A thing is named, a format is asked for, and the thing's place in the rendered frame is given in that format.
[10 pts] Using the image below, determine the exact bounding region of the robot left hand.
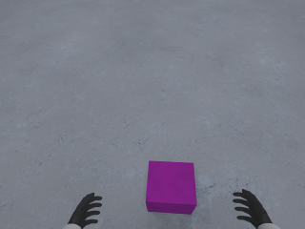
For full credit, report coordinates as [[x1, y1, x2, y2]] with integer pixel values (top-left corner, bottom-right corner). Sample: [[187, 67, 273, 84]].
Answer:
[[68, 193, 102, 229]]

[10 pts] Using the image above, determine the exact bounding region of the carton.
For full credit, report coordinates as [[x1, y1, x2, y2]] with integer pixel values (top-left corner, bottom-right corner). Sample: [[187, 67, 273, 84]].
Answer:
[[145, 160, 197, 215]]

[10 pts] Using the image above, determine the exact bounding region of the robot right hand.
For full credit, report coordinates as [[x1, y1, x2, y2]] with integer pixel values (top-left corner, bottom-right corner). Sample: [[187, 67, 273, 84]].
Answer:
[[233, 189, 273, 229]]

